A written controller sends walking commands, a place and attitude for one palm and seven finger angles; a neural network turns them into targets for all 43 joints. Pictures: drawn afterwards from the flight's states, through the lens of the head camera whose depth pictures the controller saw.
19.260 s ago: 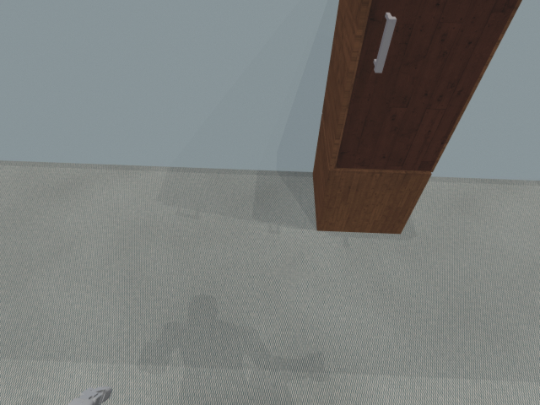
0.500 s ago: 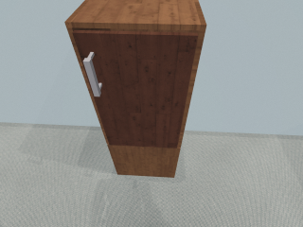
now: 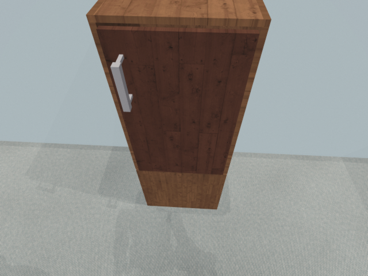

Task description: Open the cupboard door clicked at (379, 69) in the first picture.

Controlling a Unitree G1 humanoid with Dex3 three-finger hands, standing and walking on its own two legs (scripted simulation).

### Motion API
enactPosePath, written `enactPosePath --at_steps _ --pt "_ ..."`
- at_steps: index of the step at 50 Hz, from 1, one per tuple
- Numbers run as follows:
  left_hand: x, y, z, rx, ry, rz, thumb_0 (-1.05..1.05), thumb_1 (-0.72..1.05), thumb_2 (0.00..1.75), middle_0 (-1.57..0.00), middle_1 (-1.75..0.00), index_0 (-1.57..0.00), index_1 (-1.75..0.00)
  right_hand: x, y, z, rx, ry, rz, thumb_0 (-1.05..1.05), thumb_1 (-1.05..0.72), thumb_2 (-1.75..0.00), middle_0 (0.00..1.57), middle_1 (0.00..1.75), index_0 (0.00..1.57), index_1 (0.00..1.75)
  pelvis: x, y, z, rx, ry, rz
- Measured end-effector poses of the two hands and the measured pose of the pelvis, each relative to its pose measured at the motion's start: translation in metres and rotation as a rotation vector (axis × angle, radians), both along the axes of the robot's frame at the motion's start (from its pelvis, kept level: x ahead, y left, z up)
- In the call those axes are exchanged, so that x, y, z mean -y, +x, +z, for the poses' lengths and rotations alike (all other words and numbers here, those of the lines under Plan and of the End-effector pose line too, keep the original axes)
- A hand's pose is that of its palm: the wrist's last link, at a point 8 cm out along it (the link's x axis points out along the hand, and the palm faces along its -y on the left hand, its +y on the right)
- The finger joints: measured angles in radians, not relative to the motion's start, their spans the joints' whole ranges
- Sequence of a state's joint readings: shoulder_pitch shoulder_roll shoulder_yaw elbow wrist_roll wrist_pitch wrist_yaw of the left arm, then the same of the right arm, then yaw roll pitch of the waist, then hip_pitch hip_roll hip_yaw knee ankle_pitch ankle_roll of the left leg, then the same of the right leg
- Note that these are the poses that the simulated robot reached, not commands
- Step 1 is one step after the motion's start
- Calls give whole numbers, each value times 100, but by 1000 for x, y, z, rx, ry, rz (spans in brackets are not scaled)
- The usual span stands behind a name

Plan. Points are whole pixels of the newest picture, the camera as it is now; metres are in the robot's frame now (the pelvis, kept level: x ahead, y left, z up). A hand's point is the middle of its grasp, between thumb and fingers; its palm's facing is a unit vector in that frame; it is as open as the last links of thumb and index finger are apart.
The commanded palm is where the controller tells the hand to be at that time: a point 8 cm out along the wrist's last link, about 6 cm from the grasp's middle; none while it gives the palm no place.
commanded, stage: look again from close up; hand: left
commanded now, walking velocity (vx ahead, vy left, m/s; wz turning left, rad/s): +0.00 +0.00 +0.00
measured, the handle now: (124, 84) +0.53 +0.18 +0.13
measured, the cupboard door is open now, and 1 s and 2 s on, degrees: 0 0 0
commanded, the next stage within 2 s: raise the hand with hooked fingers in 0.38 s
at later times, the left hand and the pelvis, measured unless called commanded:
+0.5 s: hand out of the picture +0.02 +0.20 -0.17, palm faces -0.01 -0.97 -0.22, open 7.4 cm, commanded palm +0.10 +0.26 -0.06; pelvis +0.00 +0.02 +0.00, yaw -1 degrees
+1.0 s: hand out of the picture +0.12 +0.22 -0.01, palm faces +0.16 -0.99 -0.04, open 9.2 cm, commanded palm +0.13 +0.27 +0.00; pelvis -0.05 -0.02 -0.06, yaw +3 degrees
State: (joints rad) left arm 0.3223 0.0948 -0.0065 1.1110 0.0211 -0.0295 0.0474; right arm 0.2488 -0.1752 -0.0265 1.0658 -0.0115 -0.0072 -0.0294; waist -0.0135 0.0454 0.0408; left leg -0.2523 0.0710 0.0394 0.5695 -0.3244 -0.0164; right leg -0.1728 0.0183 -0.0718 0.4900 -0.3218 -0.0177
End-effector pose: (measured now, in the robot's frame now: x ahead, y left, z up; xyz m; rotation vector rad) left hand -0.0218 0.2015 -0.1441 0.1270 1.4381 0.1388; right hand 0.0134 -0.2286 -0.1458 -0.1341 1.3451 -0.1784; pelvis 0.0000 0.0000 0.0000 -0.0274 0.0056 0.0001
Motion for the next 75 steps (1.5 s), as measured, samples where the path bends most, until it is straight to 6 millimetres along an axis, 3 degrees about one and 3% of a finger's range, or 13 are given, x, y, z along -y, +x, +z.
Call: enactPosePath --at_steps 12,25,27,33,36,39,46,50,54,60,66,70,75 --pt "-56 40 9 101 78 -31 0 91 90 -20 -30 -20 -30 -33 -16 -5 -18 35 20 1 -94 -90 20 29 20 30 -23 2 0 13 34 -13" --pt "-47 39 6 65 54 -41 0 91 90 -20 -30 -20 -30 -33 -18 -1 -55 36 20 1 -92 -90 20 29 20 30 -22 4 2 2 36 -14" --pt "-50 64 23 237 59 51 1 91 90 -21 -31 -20 -30 -24 -7 6 36 1 20 1 -92 -90 20 29 20 30 -20 3 1 -6 36 -11" --pt "-54 176 137 1002 125 50 1 86 88 -21 -34 -20 -34 6 64 30 448 -77 46 2 -91 -90 20 29 20 30 -13 -6 -4 -27 40 22" --pt "-48 202 172 1277 78 -29 1 81 86 -21 -37 -20 -37 19 103 45 622 -94 64 1 -91 -90 20 29 20 30 -6 -16 -12 -70 40 12" --pt "-42 195 169 1402 -16 -117 0 75 83 -21 -41 -21 -41 30 132 61 752 -107 100 1 -91 -90 20 29 20 30 4 -27 -25 -108 47 1" --pt "-57 118 114 1269 -86 -83 0 58 77 -23 -51 -22 -51 42 165 77 886 -159 227 1 -90 -90 20 29 20 30 20 -44 -49 -139 31 24" --pt "-72 109 133 1397 15 -34 1 49 73 -24 -57 -23 -56 34 159 63 858 -155 267 1 -90 -90 20 29 20 30 22 -50 -56 -125 1 48" --pt "-67 137 163 1532 -10 -144 1 39 69 -24 -63 -23 -62 20 138 40 794 -109 259 1 -90 -90 20 29 20 30 21 -55 -57 -108 -15 56" --pt "-68 193 171 1359 -148 -286 0 25 63 -25 -72 -24 -71 8 87 23 684 -55 143 1 -90 -90 20 30 21 30 15 -57 -46 -106 -1 26" --pt "-98 195 191 1379 -81 -143 0 12 57 -26 -81 -26 -80 13 50 28 610 -82 75 1 -90 -90 20 30 21 30 2 -48 -34 -110 14 -4" --pt "-111 186 200 1433 -37 -129 0 3 53 -27 -87 -26 -86 17 48 34 589 -116 106 1 -90 -90 20 30 20 30 -7 -45 -31 -102 8 3" --pt "-115 191 193 1402 -89 -162 0 -9 48 -27 -94 -27 -94 13 68 47 631 -156 145 1 -90 -90 20 30 20 30 -18 -46 -28 -85 -2 14"
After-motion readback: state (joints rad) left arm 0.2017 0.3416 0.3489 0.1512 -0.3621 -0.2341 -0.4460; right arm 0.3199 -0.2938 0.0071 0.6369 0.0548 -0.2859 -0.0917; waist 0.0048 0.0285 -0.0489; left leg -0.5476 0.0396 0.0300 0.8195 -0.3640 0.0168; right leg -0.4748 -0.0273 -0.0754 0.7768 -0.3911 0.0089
